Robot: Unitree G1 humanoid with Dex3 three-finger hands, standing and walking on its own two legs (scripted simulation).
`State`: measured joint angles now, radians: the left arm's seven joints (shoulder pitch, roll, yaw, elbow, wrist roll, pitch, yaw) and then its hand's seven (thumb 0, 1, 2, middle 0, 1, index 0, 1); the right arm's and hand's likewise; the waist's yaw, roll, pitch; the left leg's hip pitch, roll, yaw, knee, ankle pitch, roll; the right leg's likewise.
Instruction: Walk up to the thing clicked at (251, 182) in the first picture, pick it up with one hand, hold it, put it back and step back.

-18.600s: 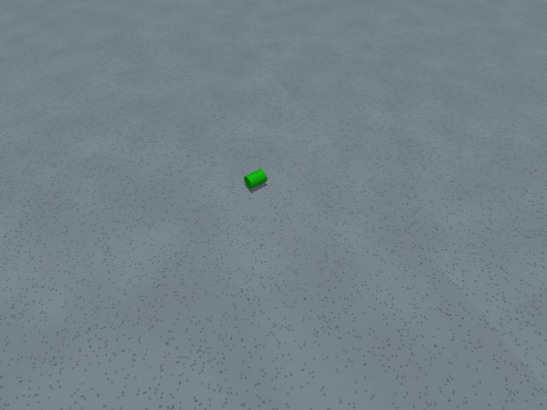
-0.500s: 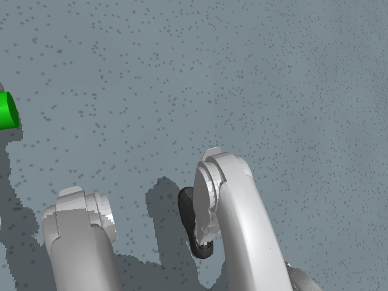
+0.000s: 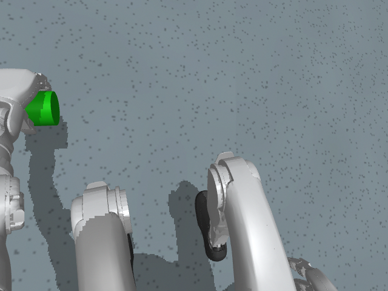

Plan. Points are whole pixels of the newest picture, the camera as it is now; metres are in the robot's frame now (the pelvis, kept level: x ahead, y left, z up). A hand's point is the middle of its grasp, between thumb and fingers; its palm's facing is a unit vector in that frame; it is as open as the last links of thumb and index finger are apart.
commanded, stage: lift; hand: left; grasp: from above
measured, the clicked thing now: (29, 108) +0.50 +0.27 -0.19
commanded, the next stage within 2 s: hold in 1.74 s
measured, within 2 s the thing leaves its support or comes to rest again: neither
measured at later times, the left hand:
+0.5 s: hand out of the picture +0.46 +0.29 -0.06, palm faces -0.47 -0.05 -0.88, open 9.8 cm
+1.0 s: hand out of the picture +0.39 +0.27 +0.14, palm faces -0.45 -0.07 -0.89, open 9.9 cm
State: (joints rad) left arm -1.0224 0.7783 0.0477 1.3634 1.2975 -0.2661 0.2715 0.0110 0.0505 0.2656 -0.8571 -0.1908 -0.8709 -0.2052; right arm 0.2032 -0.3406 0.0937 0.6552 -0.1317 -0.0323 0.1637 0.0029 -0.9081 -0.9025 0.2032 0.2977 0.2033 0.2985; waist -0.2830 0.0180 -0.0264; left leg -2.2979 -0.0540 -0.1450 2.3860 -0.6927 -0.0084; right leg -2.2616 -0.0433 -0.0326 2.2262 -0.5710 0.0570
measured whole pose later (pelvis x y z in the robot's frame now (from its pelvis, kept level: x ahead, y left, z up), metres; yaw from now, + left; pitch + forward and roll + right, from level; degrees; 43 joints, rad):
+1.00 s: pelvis +0.01 +0.00 +0.21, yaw +5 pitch +28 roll -3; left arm -0.48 0.55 -0.09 0.71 1.01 -0.09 0.01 0.00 0.01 0.35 -0.86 -0.21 -0.86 -0.24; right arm 0.17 -0.26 -0.01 0.64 0.03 0.06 0.01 0.01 -0.90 -0.90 0.20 0.30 0.20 0.30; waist -0.10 0.06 -0.18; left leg -1.55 0.00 -0.05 1.70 -0.64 0.00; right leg -1.56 -0.04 0.00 1.61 -0.53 0.06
